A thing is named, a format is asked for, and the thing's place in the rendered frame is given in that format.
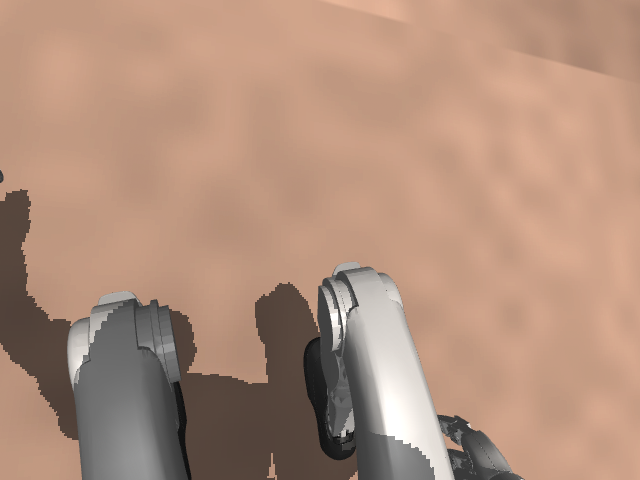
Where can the right robot foot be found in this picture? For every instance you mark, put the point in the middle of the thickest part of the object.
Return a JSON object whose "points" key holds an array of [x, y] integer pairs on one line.
{"points": [[334, 447]]}

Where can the left robot foot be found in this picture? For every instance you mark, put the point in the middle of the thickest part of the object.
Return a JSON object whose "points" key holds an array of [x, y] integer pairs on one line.
{"points": [[182, 427]]}

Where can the right robot hand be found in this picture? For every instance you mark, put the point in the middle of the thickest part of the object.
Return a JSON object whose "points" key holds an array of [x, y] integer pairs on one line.
{"points": [[481, 459]]}

